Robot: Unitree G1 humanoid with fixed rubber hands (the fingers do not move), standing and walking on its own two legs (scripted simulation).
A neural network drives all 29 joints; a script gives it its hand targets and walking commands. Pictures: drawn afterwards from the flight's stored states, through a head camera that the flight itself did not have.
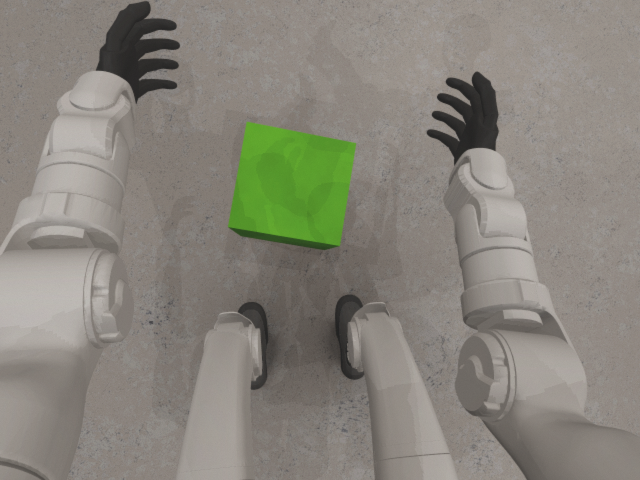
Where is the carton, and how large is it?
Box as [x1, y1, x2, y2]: [228, 122, 355, 249]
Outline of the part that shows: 247,122 228,226 243,236 321,249 326,249 339,245 355,143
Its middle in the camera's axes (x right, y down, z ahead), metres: -0.06 -0.10 +0.85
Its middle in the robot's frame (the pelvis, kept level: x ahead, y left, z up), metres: +0.48 -0.01 -0.51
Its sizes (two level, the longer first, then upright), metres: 0.210 0.200 0.250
